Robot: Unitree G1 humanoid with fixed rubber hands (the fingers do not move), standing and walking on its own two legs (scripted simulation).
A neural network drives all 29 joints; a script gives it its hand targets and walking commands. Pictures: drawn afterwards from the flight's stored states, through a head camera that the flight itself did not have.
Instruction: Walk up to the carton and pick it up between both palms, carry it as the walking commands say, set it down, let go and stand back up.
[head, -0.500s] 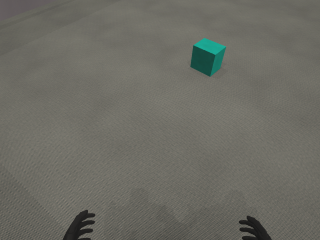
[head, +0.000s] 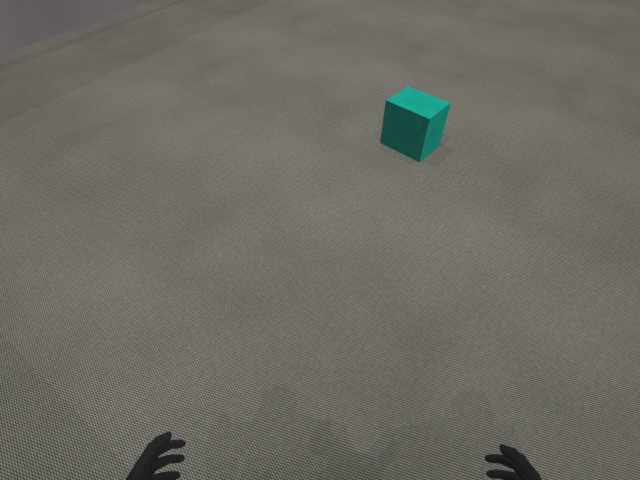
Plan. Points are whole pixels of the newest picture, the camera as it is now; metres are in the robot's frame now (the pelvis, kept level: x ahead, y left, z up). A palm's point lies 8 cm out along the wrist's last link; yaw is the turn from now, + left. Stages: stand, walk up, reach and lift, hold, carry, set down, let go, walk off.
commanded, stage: stand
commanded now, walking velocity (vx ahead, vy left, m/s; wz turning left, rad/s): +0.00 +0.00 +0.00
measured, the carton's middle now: (413, 124) +1.79 -0.47 -0.63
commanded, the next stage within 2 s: walk up in 0.40 s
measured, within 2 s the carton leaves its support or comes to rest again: neither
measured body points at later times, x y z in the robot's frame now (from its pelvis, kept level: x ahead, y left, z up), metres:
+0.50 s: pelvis -0.01 +0.00 +0.00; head +0.00 +0.00 +0.45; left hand +0.12 +0.26 -0.11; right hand +0.10 -0.26 -0.12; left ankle -0.01 +0.12 -0.72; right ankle +0.00 -0.12 -0.72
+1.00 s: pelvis +0.05 +0.01 +0.02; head +0.08 +0.01 +0.47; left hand +0.15 +0.26 -0.12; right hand +0.03 -0.25 -0.13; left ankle -0.01 +0.12 -0.72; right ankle +0.06 -0.13 -0.69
